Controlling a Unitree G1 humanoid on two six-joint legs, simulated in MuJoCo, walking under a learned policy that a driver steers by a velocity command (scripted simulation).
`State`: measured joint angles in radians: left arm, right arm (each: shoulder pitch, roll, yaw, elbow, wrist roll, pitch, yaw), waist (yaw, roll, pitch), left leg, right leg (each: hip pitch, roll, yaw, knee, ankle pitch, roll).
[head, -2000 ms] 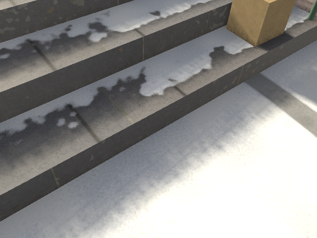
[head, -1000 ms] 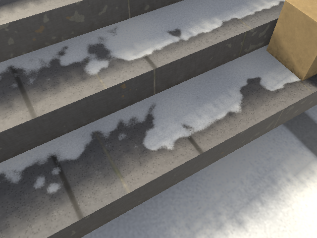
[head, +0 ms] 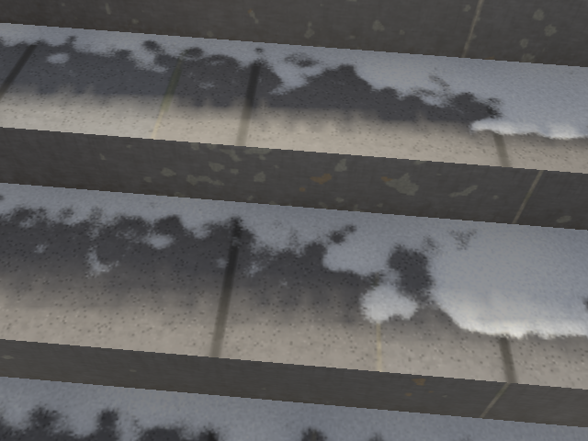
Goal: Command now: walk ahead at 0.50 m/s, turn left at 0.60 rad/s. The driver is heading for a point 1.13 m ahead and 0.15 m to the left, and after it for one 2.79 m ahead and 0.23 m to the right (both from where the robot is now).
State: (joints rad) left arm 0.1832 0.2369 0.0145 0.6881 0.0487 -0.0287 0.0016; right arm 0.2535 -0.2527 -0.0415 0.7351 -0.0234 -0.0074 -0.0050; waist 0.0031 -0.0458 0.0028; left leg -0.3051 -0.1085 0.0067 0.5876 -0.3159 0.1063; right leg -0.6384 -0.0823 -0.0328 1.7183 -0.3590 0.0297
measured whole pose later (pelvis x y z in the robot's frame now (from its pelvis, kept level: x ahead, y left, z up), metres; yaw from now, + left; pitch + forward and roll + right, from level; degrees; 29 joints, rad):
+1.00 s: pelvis +0.52 +0.17 +0.23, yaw +15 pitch +6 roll +2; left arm 0.38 0.23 0.04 1.02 0.04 -0.13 -0.09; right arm -0.01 -0.18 0.02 0.82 -0.03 -0.06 0.06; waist 0.01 -0.03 -0.09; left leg -0.89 0.02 0.16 1.20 -0.42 0.09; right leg -0.48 -0.01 0.15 1.55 -0.06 -0.07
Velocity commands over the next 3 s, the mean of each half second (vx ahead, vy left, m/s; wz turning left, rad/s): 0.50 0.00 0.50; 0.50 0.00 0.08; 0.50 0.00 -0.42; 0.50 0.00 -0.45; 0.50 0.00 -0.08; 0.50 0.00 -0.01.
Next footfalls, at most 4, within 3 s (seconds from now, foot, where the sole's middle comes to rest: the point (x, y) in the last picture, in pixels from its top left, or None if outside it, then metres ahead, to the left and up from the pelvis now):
0.28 right None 0.30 -0.08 -0.60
0.86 left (148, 296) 0.64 0.29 -0.44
1.52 right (262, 108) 1.01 0.09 -0.27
2.08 left None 1.38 0.27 -0.11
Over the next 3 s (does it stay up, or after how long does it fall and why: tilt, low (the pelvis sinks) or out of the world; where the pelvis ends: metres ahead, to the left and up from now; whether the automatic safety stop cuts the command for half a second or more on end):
stays up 1.68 0.06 0.67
